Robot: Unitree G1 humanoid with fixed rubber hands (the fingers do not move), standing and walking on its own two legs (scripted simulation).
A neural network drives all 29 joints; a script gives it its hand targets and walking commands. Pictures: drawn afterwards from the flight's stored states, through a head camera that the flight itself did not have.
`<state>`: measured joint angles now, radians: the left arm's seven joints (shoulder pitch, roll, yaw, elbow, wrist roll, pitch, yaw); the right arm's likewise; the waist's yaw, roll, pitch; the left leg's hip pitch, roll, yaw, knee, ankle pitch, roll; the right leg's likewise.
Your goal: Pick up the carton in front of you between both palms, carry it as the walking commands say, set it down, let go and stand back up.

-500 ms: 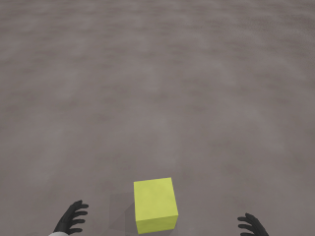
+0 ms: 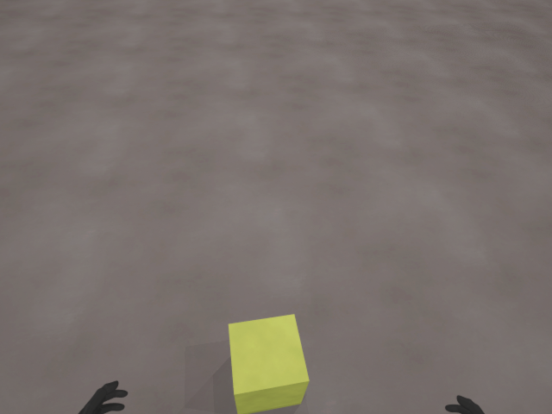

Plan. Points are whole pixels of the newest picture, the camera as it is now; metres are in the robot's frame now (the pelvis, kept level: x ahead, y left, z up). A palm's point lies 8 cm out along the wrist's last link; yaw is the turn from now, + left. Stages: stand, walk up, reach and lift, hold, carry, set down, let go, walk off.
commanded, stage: stand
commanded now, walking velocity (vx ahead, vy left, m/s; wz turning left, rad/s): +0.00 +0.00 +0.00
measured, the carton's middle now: (265, 365) +0.42 +0.03 -0.65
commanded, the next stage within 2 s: none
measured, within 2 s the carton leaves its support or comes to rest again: neither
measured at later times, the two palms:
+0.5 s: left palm out of the picture +0.09 +0.30 -0.10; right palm out of the picture +0.09 -0.31 -0.08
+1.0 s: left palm out of the picture +0.06 +0.30 -0.10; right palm out of the picture +0.06 -0.32 -0.09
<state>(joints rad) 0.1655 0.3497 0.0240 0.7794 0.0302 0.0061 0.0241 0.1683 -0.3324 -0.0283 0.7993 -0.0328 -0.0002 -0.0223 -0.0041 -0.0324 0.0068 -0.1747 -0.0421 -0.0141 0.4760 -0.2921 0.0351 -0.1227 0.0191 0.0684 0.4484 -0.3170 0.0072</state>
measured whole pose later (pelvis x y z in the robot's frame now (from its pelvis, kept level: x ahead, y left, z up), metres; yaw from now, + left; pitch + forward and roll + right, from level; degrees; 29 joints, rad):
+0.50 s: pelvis -0.02 +0.00 +0.01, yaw +0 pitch -2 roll +0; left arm 0.16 0.37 0.01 0.91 0.02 -0.01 0.02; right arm 0.14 -0.36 -0.02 0.94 -0.02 -0.01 -0.02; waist 0.00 -0.03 0.01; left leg -0.13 -0.04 -0.01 0.40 -0.23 0.03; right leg -0.09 0.02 0.07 0.38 -0.26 0.01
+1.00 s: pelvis -0.03 -0.01 +0.01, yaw +0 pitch -3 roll +0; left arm 0.14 0.39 0.00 1.00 0.02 -0.01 0.01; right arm 0.12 -0.38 -0.01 1.02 -0.02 -0.01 -0.01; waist 0.00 -0.02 0.03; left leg -0.12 -0.03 -0.02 0.36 -0.19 0.02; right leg -0.07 0.02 0.06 0.33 -0.22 0.00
